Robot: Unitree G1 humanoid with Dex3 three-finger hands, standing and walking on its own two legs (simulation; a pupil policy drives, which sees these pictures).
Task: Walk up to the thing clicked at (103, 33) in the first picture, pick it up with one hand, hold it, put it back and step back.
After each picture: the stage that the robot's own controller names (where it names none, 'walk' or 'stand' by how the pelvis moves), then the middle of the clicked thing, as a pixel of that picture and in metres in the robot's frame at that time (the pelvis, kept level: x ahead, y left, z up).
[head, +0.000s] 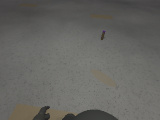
stand; (102, 35) +2.15 -0.33 -0.66
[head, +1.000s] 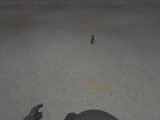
walk; (92, 39) +2.03 +0.07 -0.63
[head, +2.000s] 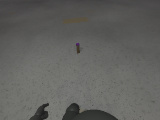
walk; (78, 48) +1.41 +0.35 -0.65
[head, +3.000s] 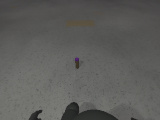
walk; (77, 63) +0.92 +0.27 -0.64
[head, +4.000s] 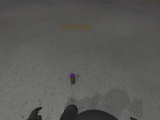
walk; (72, 79) +0.59 +0.22 -0.62
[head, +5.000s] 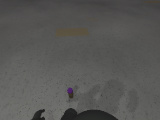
stand; (70, 93) +0.40 +0.21 -0.63
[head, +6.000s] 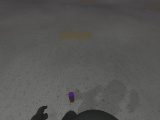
stand; (71, 97) +0.37 +0.19 -0.64
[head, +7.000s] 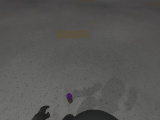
stand; (69, 98) +0.35 +0.21 -0.66
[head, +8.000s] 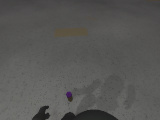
stand; (69, 96) +0.34 +0.22 -0.65
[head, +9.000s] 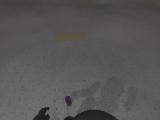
stand; (68, 101) +0.32 +0.22 -0.66
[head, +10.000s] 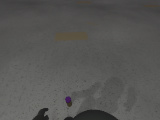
stand; (68, 102) +0.32 +0.21 -0.66
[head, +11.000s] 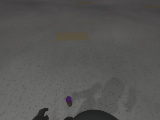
stand; (69, 101) +0.32 +0.21 -0.66
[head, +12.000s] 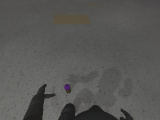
go down; (67, 89) +0.36 +0.20 -0.61
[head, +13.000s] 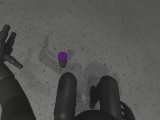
go down; (62, 61) +0.44 +0.20 -0.25
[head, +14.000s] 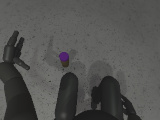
close in; (64, 60) +0.44 +0.19 -0.25
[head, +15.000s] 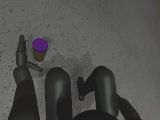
close in; (39, 52) +0.43 +0.24 -0.17
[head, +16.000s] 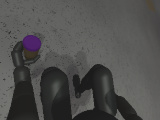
close; (31, 51) +0.43 +0.25 -0.16
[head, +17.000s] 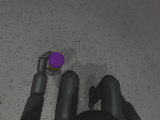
lift; (54, 64) +0.33 +0.24 -0.06
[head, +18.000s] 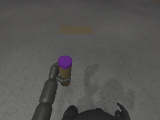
hold; (65, 73) +0.31 +0.16 +0.08
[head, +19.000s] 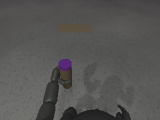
hold; (66, 75) +0.31 +0.16 +0.03
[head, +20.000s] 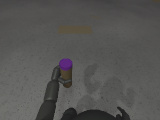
hold; (66, 75) +0.31 +0.16 +0.04
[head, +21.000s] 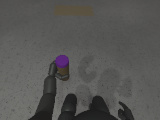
crouch; (63, 70) +0.35 +0.18 -0.01
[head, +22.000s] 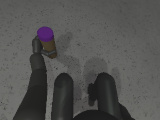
lower; (49, 46) +0.48 +0.22 -0.05
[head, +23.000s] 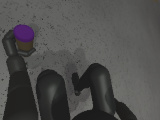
lower; (25, 44) +0.46 +0.26 -0.17
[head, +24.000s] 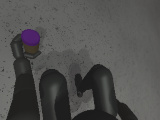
lower; (31, 47) +0.45 +0.25 -0.16
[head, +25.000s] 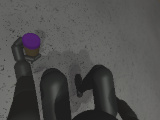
lower; (32, 50) +0.43 +0.25 -0.17
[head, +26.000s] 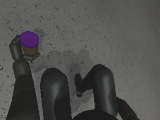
lower; (30, 49) +0.43 +0.26 -0.17
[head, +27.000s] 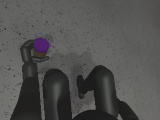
open; (40, 52) +0.43 +0.23 -0.17
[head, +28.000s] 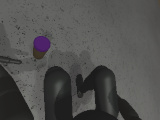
stand; (40, 50) +0.42 +0.23 -0.17
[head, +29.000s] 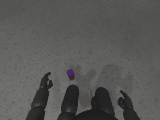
walk; (71, 75) +0.41 +0.17 -0.44
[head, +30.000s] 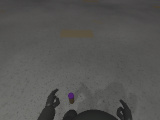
stand; (71, 98) +0.36 +0.17 -0.60
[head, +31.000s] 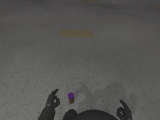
stand; (71, 98) +0.36 +0.17 -0.60
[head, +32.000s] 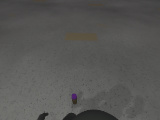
stand; (74, 99) +0.37 +0.16 -0.65
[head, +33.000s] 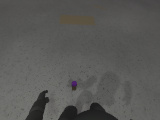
walk; (74, 86) +0.41 +0.12 -0.63
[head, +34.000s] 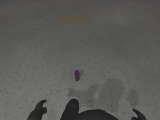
walk; (77, 75) +0.59 +0.17 -0.62
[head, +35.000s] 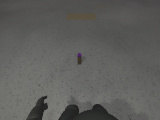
walk; (79, 59) +0.93 +0.19 -0.63
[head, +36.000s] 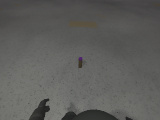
stand; (80, 62) +0.99 +0.16 -0.65
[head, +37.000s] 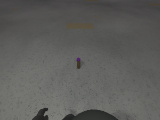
stand; (78, 63) +1.00 +0.19 -0.66
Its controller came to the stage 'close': yes
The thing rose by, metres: 0.69
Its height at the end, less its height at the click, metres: +0.00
